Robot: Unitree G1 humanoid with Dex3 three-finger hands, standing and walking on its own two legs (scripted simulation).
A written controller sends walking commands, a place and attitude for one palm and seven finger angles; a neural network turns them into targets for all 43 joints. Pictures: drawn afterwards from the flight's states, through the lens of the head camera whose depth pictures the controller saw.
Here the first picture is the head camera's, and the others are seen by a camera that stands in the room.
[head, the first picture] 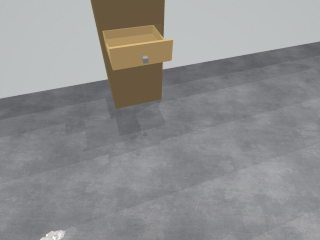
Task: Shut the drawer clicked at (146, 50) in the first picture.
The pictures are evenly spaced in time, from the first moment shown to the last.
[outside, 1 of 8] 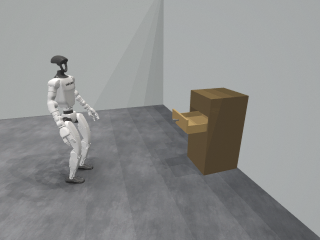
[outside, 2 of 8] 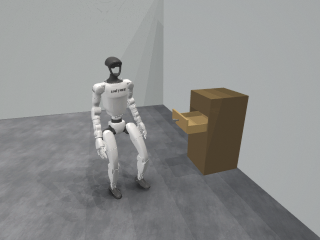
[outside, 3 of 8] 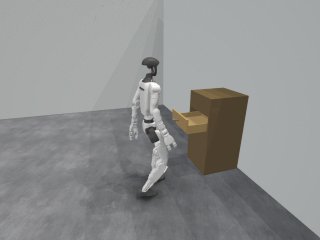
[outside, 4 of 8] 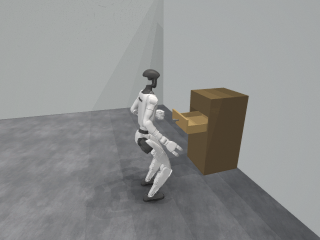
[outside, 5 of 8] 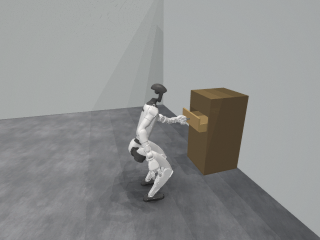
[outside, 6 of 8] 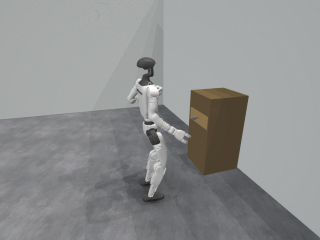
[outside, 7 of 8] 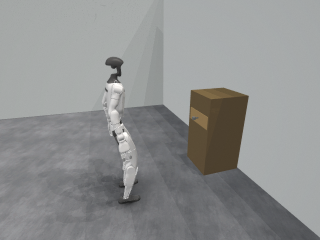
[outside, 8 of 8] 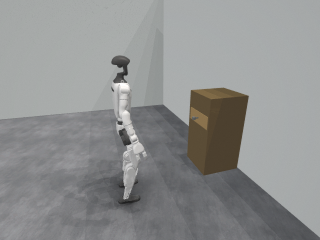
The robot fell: no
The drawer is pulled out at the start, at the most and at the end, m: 0.24 0.24 0.00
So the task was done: yes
